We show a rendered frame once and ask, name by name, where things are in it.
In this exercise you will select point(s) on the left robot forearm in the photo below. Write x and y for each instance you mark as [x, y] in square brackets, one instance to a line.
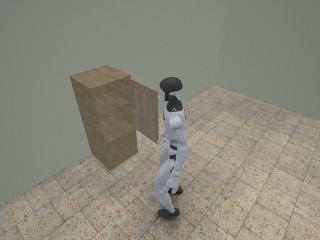
[181, 157]

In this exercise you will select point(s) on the left robot upper arm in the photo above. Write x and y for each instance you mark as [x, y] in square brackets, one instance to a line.
[176, 125]

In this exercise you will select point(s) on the robot torso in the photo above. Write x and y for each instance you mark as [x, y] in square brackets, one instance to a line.
[172, 146]

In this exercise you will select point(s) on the cupboard door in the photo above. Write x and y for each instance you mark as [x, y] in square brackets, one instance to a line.
[145, 109]

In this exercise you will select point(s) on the right robot hand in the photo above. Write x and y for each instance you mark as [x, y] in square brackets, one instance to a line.
[164, 136]

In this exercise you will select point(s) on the handle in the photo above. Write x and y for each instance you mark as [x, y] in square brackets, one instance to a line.
[159, 103]

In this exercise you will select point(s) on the humanoid robot head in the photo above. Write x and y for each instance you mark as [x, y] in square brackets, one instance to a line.
[168, 85]

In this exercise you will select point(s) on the left robot hand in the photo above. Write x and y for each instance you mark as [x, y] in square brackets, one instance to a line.
[173, 184]

